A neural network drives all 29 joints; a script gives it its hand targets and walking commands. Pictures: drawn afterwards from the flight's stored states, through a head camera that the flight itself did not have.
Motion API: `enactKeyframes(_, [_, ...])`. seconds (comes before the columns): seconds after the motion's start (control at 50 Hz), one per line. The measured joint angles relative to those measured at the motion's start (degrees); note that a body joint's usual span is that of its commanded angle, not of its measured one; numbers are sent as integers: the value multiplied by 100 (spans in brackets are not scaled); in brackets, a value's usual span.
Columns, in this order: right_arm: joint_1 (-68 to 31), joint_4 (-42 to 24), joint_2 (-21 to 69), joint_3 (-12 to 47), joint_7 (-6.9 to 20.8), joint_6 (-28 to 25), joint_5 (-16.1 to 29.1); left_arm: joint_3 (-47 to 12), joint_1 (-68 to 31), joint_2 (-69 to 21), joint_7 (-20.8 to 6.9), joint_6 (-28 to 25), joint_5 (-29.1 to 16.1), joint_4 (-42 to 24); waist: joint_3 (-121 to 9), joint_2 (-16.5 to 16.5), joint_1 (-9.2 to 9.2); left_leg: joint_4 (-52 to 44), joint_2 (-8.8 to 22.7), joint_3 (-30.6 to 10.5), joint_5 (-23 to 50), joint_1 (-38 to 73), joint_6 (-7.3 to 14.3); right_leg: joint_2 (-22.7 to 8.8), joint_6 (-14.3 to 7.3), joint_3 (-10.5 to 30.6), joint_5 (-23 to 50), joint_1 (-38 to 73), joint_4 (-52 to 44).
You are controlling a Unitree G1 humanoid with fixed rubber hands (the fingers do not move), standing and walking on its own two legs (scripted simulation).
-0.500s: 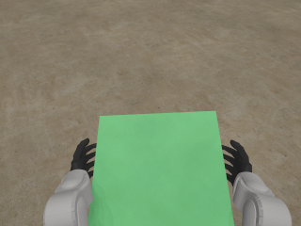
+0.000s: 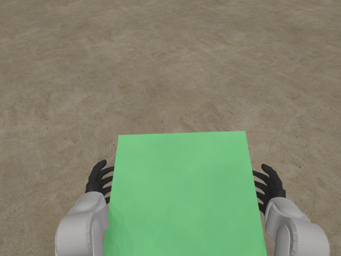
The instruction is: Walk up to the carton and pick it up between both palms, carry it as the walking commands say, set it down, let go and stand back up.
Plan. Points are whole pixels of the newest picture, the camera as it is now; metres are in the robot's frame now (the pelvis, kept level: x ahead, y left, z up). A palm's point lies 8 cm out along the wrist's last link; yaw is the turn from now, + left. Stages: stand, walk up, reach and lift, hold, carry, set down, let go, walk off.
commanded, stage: carry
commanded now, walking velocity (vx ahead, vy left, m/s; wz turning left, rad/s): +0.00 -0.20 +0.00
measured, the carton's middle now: (183, 207) +0.25 -0.01 +0.00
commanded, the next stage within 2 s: none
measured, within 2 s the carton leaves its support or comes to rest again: neither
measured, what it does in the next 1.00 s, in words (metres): steps to the right: left foot, then right foot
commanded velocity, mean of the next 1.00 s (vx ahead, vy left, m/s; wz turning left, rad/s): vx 0.00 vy -0.12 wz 0.00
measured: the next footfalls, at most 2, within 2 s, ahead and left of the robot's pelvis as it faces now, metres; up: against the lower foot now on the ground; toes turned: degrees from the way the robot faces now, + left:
left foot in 0.14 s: +0.05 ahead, +0.06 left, +0.00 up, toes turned +11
right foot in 0.42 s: +0.02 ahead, -0.27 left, +0.00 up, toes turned -5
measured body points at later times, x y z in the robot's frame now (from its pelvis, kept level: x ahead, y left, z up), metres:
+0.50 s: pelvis -0.05 -0.15 +0.00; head -0.06 -0.16 +0.45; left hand +0.20 +0.02 +0.09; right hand +0.19 -0.33 +0.07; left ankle -0.01 +0.01 -0.70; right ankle -0.02 -0.26 -0.72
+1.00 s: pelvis -0.08 -0.25 +0.01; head -0.12 -0.24 +0.46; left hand +0.16 -0.07 +0.10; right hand +0.15 -0.43 +0.10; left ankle -0.06 -0.12 -0.72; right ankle -0.04 -0.34 -0.72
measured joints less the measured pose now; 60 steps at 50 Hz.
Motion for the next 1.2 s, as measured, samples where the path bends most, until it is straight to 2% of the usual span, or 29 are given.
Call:
enactKeyframes(0.06, [29,-107,-23,161,-65,-77,0,82,85,-6,-39,-147,-32,-100,44,-52,7,-192,-242,265,108,172,85,94,-123,-94,69,-33,-58])
enactKeyframes(0.1, [8,-123,-29,160,-56,-153,32,75,91,-7,-21,-195,-40,-183,-4,-102,43,-1064,-351,410,247,535,163,188,-215,-180,74,-91,-36])
enactKeyframes(0.12, [2,-122,-30,160,-43,-184,37,62,92,-6,-6,-196,-25,-223,-59,-126,65,-1735,-368,515,537,805,171,243,-255,-223,49,-148,28])
enactKeyframes(0.14, [-14,-74,-26,174,-38,-223,45,76,82,1,15,-194,-18,-239,-113,-195,72,-2199,-369,566,1078,951,275,268,-288,-254,3,-223,134])
enactKeyframes(0.18, [-18,99,-24,209,-21,-289,35,138,84,3,31,-133,-34,-211,-191,-352,137,-2193,-311,585,1302,874,490,369,-44,-36,-410,-488,676])
enactKeyframes(0.2, [-1,171,-24,224,-2,-297,9,148,107,0,19,-109,-22,-182,-213,-373,169,-2216,-242,579,1293,883,511,431,53,92,-695,-646,1149])
enactKeyframes(0.24, [61,219,-18,223,26,-292,-31,137,117,1,-8,-62,-10,-130,-193,-384,216,-2355,-99,541,1345,965,438,393,170,183,-816,-815,1792])
enactKeyframes(0.28, [88,150,-15,181,29,-270,-22,102,100,3,-15,-61,-24,-128,-141,-346,219,-2501,32,475,1472,1022,314,230,222,191,-688,-757,1737])
enactKeyframes(0.34, [59,10,-18,147,29,-243,-2,73,34,6,23,-54,-52,-216,-122,-228,188,-2592,247,349,1634,980,121,86,256,211,-694,-469,1177])
enactKeyframes(0.4, [-23,-72,-23,158,25,-202,-44,81,-80,13,24,-44,-18,-240,-224,-161,183,-2452,432,228,1689,767,-102,4,232,166,-551,47,54])
enactKeyframes(0.42, [-62,-39,-30,148,30,-190,-73,73,-121,12,24,-56,10,-172,-265,-154,219,-2292,490,196,1626,656,-161,7,206,159,-216,110,-235])
enactKeyframes(0.44, [-84,17,-47,113,31,-156,-91,54,-135,8,13,-92,18,-37,-263,-104,225,-2079,508,117,1246,549,-177,58,153,128,-6,6,-108])
enactKeyframes(0.48, [-50,121,-49,7,50,-90,-72,6,-135,8,7,-50,-2,127,-213,-109,157,-1269,285,-9,243,297,-96,47,30,62,-39,-119,164])
enactKeyframes(0.5, [-10,126,-30,-32,52,-87,-45,-7,-116,7,6,-20,-17,129,-173,-123,121,-819,140,-25,-10,191,-26,34,-24,30,-73,-134,205])
enactKeyframes(0.56, [28,60,-26,51,0,-88,-7,30,14,0,-42,-98,2,52,-63,-85,38,8,-144,134,-84,93,73,117,-144,-64,-1,-134,107])
enactKeyframes(0.62, [16,9,-29,166,-47,-176,23,102,67,-4,-44,-185,-2,-89,3,-131,5,-472,-326,376,-18,382,99,258,-289,-195,116,-162,-20])
enactKeyframes(0.66, [12,-27,-29,153,-44,-226,58,94,64,-5,-24,-201,-24,-166,-32,-184,31,-1319,-445,483,97,752,199,356,-374,-307,174,-203,-85])
enactKeyframes(0.68, [15,-25,-28,139,-29,-257,66,79,58,-3,-3,-202,-33,-192,-76,-210,48,-1963,-462,560,564,1004,262,408,-408,-365,187,-232,-90])
enactKeyframes(0.7, [14,49,-23,168,-30,-305,64,98,58,3,5,-212,-5,-167,-98,-359,75,-2232,-517,613,979,1083,460,375,-428,-352,194,-255,-77])
enactKeyframes(0.72, [23,129,-20,199,-34,-307,50,116,107,3,13,-208,5,-134,-141,-455,98,-2327,-531,633,1129,1107,602,376,-305,-297,169,-251,-103])
enactKeyframes(0.76, [73,222,-20,229,-14,-277,28,130,202,-6,21,-145,-2,-130,-208,-490,152,-2495,-464,626,1202,1192,676,388,-46,-168,-145,-232,9])
enactKeyframes(0.8, [131,215,-15,213,32,-279,10,118,205,-5,29,-58,-42,-183,-234,-464,210,-2665,-376,609,1271,1299,606,310,48,-20,-154,-114,-38])
enactKeyframes(0.84, [129,90,-15,167,50,-266,-3,78,120,1,33,-43,-64,-212,-246,-462,249,-2684,-334,588,1310,1319,515,136,76,151,190,156,-533])
enactKeyframes(0.86, [97,50,-17,154,53,-255,-17,66,86,5,39,-72,-66,-204,-264,-447,290,-2623,-288,604,1292,1300,471,83,73,101,561,196,-671])
enactKeyframes(0.96, [11,207,-27,66,61,-122,-66,43,-50,8,62,16,-15,49,-394,-333,170,-2659,-165,493,1356,1320,252,202,-142,-15,399,176,-563])
enactKeyframes(1.06, [-156,297,-36,47,9,25,-79,92,-143,10,39,31,55,210,-390,-184,20,-2839,-157,431,1529,1346,225,239,-224,-66,487,176,-662])
enactKeyframes(1.14, [-222,308,-37,58,-20,15,-63,137,-180,10,32,5,48,209,-313,-129,13,-2956,-157,378,1638,1342,186,260,-275,-107,564,176,-756])
enactKeyframes(1.2, [-226,161,-36,83,-44,-9,-27,143,-133,9,25,-80,5,83,-267,-122,98,-2832,-131,355,1492,1256,131,293,-300,-96,591,118,-740])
